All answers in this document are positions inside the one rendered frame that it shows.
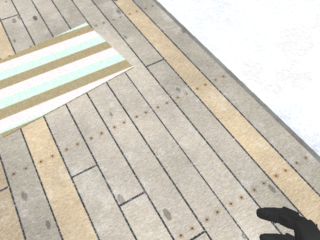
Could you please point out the robot right hand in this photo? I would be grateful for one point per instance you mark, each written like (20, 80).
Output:
(304, 229)

